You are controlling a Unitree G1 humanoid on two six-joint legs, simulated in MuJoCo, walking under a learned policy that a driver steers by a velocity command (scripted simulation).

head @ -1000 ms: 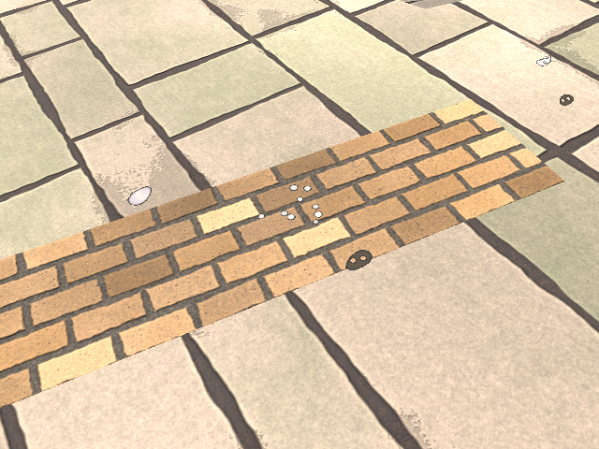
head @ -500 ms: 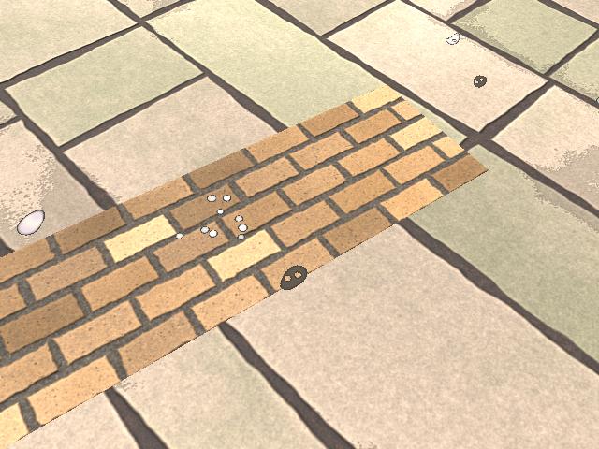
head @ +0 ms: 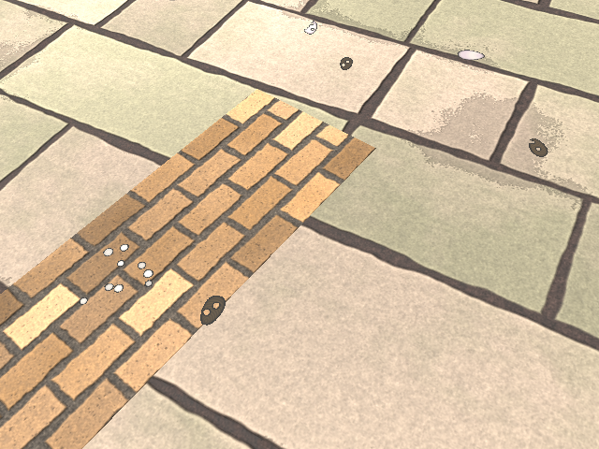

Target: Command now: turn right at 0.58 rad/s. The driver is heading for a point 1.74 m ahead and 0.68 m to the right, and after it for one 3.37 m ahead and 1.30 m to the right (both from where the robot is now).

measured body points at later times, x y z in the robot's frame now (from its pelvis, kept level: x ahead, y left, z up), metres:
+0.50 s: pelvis -0.01 +0.04 +0.00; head +0.03 +0.05 +0.45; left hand +0.19 +0.27 -0.12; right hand +0.03 -0.26 -0.10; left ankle +0.01 +0.13 -0.74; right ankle -0.07 -0.07 -0.69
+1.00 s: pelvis -0.03 +0.01 +0.00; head -0.01 -0.02 +0.45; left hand +0.22 +0.18 -0.10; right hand -0.08 -0.29 -0.12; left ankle +0.06 +0.12 -0.70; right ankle -0.06 -0.06 -0.74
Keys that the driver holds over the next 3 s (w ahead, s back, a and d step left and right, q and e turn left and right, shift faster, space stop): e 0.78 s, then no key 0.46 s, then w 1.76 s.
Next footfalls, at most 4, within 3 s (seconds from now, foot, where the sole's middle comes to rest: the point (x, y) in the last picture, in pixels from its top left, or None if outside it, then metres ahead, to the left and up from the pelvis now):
0.18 left None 0.05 0.13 -0.78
0.62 right None -0.03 -0.07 -0.78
1.12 left None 0.08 0.08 -0.78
1.94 left None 0.38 -0.14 -0.78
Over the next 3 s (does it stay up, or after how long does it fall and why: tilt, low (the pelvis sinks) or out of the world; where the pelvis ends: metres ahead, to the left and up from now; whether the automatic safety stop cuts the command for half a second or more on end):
stays up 0.68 -0.44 -0.01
